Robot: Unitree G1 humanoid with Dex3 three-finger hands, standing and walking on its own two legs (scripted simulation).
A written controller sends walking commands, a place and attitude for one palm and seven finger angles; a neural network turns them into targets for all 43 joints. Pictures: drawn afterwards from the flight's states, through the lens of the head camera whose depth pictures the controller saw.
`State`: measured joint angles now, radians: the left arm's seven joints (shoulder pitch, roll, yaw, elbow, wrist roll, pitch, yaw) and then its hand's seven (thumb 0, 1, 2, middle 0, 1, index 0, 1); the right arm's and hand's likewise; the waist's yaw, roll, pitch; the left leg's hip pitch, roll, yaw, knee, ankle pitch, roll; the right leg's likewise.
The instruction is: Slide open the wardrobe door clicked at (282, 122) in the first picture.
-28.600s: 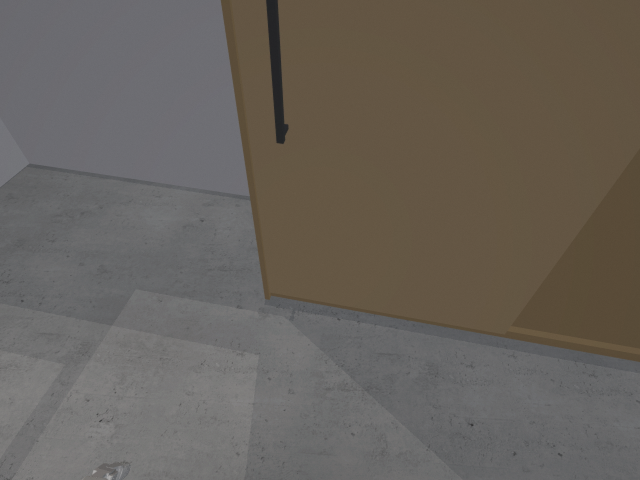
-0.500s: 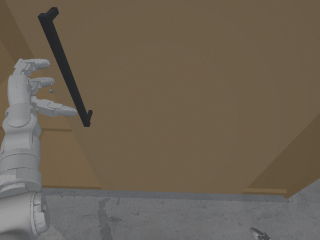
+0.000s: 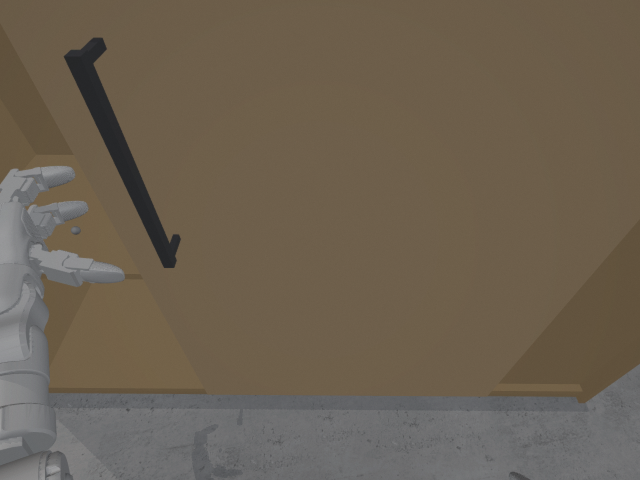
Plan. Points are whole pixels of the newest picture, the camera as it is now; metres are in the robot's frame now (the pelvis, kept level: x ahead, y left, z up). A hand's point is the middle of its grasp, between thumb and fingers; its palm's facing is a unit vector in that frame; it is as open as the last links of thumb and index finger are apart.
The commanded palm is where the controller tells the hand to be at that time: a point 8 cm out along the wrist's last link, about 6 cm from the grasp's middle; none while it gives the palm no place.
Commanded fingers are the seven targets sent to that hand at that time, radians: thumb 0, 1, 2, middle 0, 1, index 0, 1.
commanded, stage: slip the hand off the handle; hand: left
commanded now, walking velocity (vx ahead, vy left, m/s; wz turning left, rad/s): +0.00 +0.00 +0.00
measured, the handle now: (139, 174) +0.46 +0.27 +0.15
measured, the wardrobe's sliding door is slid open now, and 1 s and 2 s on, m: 0.52 0.52 0.52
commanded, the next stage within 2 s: draw the hand back to the body in 0.38 s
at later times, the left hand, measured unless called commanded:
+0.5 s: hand (29, 287) +0.27 +0.32 +0.15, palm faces +0.44 -0.89 -0.14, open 14.7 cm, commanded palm +0.24 +0.35 +0.16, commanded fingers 0.00 -0.55 0.20 -0.25 -1.15 -0.25 -1.15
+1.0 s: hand (12, 350) +0.20 +0.29 +0.16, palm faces +0.16 -0.99 -0.01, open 14.6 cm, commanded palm +0.17 +0.33 +0.17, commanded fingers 0.00 -0.33 0.31 -0.24 -1.02 -0.24 -1.02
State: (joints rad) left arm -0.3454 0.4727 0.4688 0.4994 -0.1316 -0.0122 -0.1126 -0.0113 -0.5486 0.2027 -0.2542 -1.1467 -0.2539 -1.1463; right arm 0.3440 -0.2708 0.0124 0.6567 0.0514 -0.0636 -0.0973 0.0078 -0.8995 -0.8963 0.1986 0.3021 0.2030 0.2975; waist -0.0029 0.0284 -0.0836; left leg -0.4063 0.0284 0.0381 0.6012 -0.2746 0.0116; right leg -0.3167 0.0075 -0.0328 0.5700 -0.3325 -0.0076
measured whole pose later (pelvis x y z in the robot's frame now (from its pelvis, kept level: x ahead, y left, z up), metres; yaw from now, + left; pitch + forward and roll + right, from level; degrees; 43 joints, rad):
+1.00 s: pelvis -0.02 +0.00 +0.00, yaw +2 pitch -3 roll -1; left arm 0.07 0.42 0.48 0.06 -0.39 0.10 -0.44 -0.01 -0.53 0.21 -0.25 -1.13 -0.25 -1.13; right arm 0.26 -0.29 0.06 0.60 0.08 -0.23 -0.14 0.01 -0.90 -0.90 0.20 0.30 0.20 0.30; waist 0.08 0.04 -0.05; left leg -0.29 0.02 0.00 0.57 -0.24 0.01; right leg -0.18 0.01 -0.07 0.53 -0.31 -0.01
